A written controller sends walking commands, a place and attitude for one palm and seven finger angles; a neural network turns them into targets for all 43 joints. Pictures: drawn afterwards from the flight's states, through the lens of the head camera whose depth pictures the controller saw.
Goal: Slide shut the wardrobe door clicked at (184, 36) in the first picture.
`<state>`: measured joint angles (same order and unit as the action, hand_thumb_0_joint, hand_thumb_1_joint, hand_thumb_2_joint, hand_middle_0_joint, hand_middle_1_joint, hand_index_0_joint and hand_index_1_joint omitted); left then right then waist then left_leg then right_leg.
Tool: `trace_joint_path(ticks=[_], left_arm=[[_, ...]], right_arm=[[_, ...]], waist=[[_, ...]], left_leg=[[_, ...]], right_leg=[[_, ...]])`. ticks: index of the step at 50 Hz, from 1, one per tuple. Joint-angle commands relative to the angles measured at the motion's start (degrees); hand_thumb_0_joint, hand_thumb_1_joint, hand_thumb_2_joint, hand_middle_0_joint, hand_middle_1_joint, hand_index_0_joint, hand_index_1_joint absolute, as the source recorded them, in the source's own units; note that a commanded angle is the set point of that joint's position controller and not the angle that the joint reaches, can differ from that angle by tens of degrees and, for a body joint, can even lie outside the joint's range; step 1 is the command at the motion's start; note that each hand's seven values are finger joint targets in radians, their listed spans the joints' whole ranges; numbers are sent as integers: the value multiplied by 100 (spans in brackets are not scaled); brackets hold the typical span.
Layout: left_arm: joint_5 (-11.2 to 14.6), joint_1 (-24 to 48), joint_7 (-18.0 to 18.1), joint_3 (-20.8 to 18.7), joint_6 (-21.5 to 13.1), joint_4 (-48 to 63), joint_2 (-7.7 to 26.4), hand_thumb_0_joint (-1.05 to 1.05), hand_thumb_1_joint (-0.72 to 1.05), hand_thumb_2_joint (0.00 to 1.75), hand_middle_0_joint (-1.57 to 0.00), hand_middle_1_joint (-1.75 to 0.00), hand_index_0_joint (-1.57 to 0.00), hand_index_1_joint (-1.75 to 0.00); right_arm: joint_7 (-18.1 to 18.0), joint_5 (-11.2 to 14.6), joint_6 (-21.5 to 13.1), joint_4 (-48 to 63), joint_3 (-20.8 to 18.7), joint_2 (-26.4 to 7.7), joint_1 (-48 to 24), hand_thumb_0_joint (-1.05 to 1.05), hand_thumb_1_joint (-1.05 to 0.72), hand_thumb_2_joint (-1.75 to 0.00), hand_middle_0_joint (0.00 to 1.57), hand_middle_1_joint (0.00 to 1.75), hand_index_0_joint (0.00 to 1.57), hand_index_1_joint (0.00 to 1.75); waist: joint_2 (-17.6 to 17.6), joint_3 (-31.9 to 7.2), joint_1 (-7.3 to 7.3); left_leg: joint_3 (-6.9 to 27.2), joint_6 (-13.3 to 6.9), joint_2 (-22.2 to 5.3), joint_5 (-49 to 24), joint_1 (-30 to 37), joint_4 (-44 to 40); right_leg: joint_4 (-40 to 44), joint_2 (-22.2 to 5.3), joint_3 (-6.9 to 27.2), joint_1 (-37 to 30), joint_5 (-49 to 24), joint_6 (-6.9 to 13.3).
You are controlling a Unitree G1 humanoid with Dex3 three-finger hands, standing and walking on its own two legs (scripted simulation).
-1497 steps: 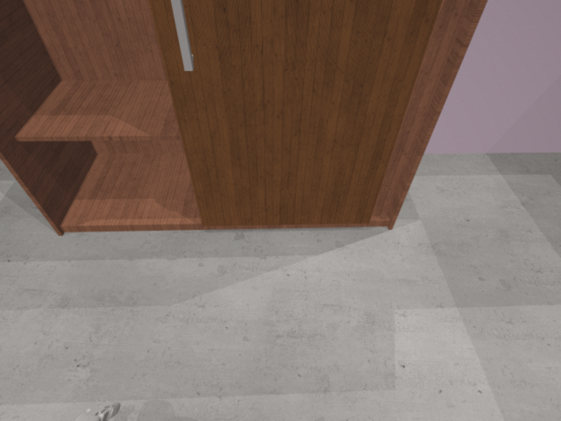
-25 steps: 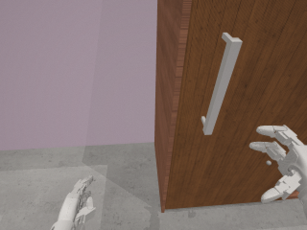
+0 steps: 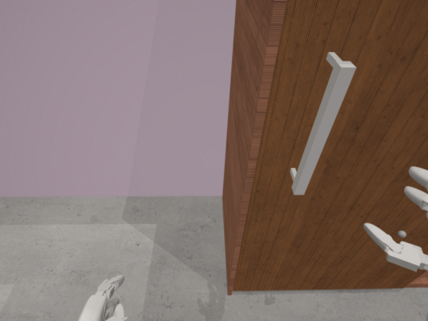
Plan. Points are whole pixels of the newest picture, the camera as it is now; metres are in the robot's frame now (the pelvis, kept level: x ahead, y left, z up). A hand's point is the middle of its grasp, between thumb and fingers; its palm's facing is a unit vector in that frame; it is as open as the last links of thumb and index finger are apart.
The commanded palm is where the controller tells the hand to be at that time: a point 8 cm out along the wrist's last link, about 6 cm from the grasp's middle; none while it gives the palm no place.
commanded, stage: draw the hand back to the body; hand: right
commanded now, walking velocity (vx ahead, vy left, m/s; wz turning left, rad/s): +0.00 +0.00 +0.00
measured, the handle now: (313, 133) +0.41 -0.18 +0.18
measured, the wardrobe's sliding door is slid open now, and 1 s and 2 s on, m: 0.00 0.00 0.00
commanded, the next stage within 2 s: step back with the hand held close in 0.60 s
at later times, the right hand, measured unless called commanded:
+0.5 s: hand (384, 245) +0.20 -0.24 +0.14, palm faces +0.45 +0.82 -0.35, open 7.5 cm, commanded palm +0.15 -0.27 +0.16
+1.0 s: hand (375, 235) +0.21 -0.23 +0.15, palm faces +0.33 +0.82 -0.47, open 7.4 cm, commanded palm +0.15 -0.27 +0.18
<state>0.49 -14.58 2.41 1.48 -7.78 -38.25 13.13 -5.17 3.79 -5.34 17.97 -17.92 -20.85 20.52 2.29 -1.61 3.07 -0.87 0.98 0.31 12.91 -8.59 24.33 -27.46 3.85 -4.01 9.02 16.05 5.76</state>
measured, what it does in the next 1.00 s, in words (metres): stands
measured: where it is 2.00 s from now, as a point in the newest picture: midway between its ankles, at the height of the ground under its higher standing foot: outside the picture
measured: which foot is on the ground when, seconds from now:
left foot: down 0.00-1.00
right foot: down 0.00-1.00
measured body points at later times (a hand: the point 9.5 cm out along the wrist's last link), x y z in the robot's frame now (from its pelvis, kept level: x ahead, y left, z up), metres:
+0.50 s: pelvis +0.01 +0.03 +0.00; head -0.02 +0.04 +0.45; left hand +0.20 +0.26 -0.07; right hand +0.17 -0.28 +0.16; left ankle +0.00 +0.14 -0.74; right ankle -0.01 -0.03 -0.74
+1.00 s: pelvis -0.01 +0.02 +0.00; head -0.01 +0.04 +0.45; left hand +0.16 +0.28 -0.08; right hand +0.19 -0.27 +0.18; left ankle +0.00 +0.14 -0.74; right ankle -0.01 -0.03 -0.74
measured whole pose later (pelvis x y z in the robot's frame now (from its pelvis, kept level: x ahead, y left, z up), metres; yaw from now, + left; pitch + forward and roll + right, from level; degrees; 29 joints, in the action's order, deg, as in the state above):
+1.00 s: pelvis -0.01 +0.02 +0.00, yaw +4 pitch +1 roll +1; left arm 0.8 -10.3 3.6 -0.4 -2.0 -33.7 14.8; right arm -5.3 3.0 -9.6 20.0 -21.0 -21.8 28.2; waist 3.6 -1.7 1.0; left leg 1.9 -0.4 2.8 10.2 -13.8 23.3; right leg -25.5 1.4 -6.9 12.7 14.1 4.7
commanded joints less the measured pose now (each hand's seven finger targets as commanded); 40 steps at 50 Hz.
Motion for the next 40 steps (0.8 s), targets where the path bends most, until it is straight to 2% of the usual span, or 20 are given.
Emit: trace_joint_path(ticks=[1, 3, 6, 11, 12, 16, 21, 22, 26, 29, 30, 32, 33, 35, 36, 37, 38, 39, 40], left_arm=[[36, 846, 13, -357, -270, 1032, 778, 0, 90, 90, -20, -30, -20, -30], [29, 841, 9, -365, -247, 1048, 771, 0, 90, 90, -20, -30, -20, -30], [10, 847, 9, -389, -251, 1110, 769, 0, 90, 90, -20, -30, -20, -30], [8, 886, 46, -372, -262, 1120, 717, 0, 90, 90, -20, -30, -20, -30], [1, 891, 53, -360, -263, 1104, 713, 0, 90, 90, -20, -30, -20, -30], [-2, 877, 90, -350, -226, 1059, 697, 0, 90, 90, -20, -30, -20, -30], [2, 940, 97, -346, -182, 1064, 676, 0, 90, 90, -20, -30, -20, -30], [-5, 941, 98, -349, -183, 1071, 665, 0, 90, 90, -20, -30, -20, -30], [1, 995, 106, -344, -168, 1085, 643, 0, 90, 90, -20, -30, -20, -30], [-7, 1025, 106, -328, -184, 1091, 636, 0, 90, 90, -20, -30, -20, -30], [-8, 1036, 115, -326, -191, 1084, 620, 0, 90, 90, -20, -30, -20, -30], [3, 1037, 114, -335, -192, 1082, 614, 0, 90, 90, -20, -30, -20, -30], [-9, 1023, 124, -335, -181, 1070, 622, 0, 90, 90, -20, -30, -20, -30], [5, 1038, 122, -337, -174, 1069, 621, 0, 90, 90, -20, -30, -20, -30], [1, 1154, 115, -346, -256, 1224, 626, 0, 90, 90, -20, -30, -20, -30], [46, 1029, 154, -270, -234, 1395, 700, 0, 90, 90, -20, -30, -20, -30], [2, 927, 181, -254, -171, 1194, 604, 0, 90, 90, -20, -30, -20, -30], [-32, 965, 156, -257, -106, 1036, 564, 0, 90, 90, -20, -30, -20, -30], [-46, 899, 128, -296, -41, 1063, 615, 0, 90, 90, -20, -30, -20, -30]], right_arm=[[-68, 43, -408, 1033, -582, -922, -514, 0, -54, -73, 21, 51, 21, 51], [-57, 57, -405, 1016, -565, -897, -369, 0, -61, -76, 21, 47, 21, 47], [-74, 52, -445, 1348, -675, -1033, -286, 0, -72, -81, 21, 41, 21, 41], [-109, 43, -421, 1592, -717, -1086, -165, 0, -90, -90, 20, 30, 20, 30], [-115, 32, -398, 1558, -690, -1074, -187, 0, -90, -90, 20, 30, 20, 30], [-135, 40, -326, 1344, -651, -1004, -251, 0, -90, -90, 20, 30, 20, 30], [-127, 52, -279, 1247, -582, -943, -224, 0, -90, -90, 20, 30, 20, 30], [-128, 64, -286, 1258, -598, -953, -190, 0, -90, -90, 20, 30, 20, 30], [-125, 77, -276, 1247, -659, -1025, -174, 0, -90, -90, 20, 30, 20, 30], [-124, 68, -278, 1373, -684, -1083, -264, 0, -90, -90, 20, 30, 20, 30], [-127, 76, -274, 1311, -697, -1082, -212, 0, -90, -90, 20, 30, 20, 30], [-120, 78, -275, 1302, -687, -1059, -153, 0, -90, -90, 20, 30, 20, 30], [-113, 86, -253, 1236, -708, -1075, -129, 0, -90, -90, 20, 30, 20, 30], [-103, 90, -262, 1213, -639, -1005, -183, 0, -90, -90, 20, 30, 20, 30], [-139, 108, -402, 2436, -938, -1442, -694, 0, -90, -90, 20, 30, 20, 30], [-262, 88, -806, 2893, -2029, -2480, -1559, 0, -90, -90, 20, 30, 20, 30], [-247, 51, -959, 2527, -1913, -2356, -1525, 0, -90, -90, 20, 30, 20, 30], [-211, 50, -898, 1802, -1504, -1707, -618, 0, -90, -90, 20, 30, 20, 30], [-160, 12, -824, 1412, -1181, -1270, -55, 0, -90, -90, 20, 30, 20, 30]], waist=[[310, -131, 53], [255, -147, 60], [219, -472, 83], [275, -446, 66], [364, -372, 58], [142, -223, 22], [174, -242, 32], [45, -284, 35], [-31, -302, 60], [209, -318, 71], [116, -249, 73], [156, -284, 74], [-38, -202, 72], [16, -142, 44], [411, -712, 141], [230, -117, -45], [176, -103, -116], [-225, 36, -160], [-356, -97, -173]], left_leg=[[69, -278, -34, -588, 8, -158], [88, -281, -33, -639, 62, -201], [108, -276, -34, -764, 198, -200], [172, -292, -32, -861, 187, -282], [178, -295, -36, -857, 146, -295], [185, -297, -41, -864, 62, -358], [227, -287, -73, -801, 68, -420], [219, -283, -80, -861, 121, -413], [274, -278, -92, -840, 172, -476], [288, -287, -99, -892, 237, -478], [291, -279, -97, -885, 203, -504], [301, -278, -107, -951, 207, -507], [306, -277, -89, -927, 200, -544], [305, -267, -93, -793, 157, -569], [364, -286, -114, -991, 455, -543], [1287, -264, -447, -1599, -138, -845], [1421, -334, -661, -1703, -222, -896], [1485, -357, -750, -1885, -470, -909], [1423, -306, -761, -2056, -524, -821]], right_leg=[[822, -895, 1026, 35, -1212, -868], [790, -862, 946, 32, -1236, -824], [700, -813, 843, -63, -1401, -759], [591, -723, 706, -67, -1457, -666], [592, -713, 691, -53, -1460, -664], [547, -661, 623, -32, -1389, -595], [516, -613, 537, -71, -1218, -497], [505, -600, 528, -70, -1243, -475], [494, -562, 486, -62, -1150, -412], [508, -551, 492, -76, -1202, -428], [501, -542, 474, -67, -1177, -404], [484, -537, 443, -121, -1235, -391], [479, -539, 446, -70, -1216, -391], [513, -541, 454, -85, -1107, -387], [487, -516, 482, -319, -1259, -375], [325, -603, 560, 22, -660, -245], [192, -532, 634, 22, -515, -271], [89, -570, 634, -80, -591, -278], [58, -602, 538, -184, -715, -283]])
